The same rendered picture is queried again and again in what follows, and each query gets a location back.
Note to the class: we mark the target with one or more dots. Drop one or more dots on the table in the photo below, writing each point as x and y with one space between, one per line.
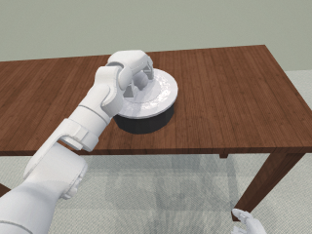
230 100

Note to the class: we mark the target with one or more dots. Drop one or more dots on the knob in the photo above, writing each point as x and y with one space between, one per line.
140 79

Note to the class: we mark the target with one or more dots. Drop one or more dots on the left robot hand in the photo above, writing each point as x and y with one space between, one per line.
137 60

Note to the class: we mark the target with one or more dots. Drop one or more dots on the robot left forearm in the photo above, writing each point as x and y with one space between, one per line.
83 127

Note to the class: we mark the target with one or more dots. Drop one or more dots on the pot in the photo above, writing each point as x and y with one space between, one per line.
144 125

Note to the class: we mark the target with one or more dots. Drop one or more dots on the right robot hand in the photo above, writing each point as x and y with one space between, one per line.
253 225

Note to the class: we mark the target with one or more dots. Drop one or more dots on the lid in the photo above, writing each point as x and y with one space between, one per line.
158 95

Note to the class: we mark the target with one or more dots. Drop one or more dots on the left robot upper arm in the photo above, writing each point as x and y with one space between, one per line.
29 208

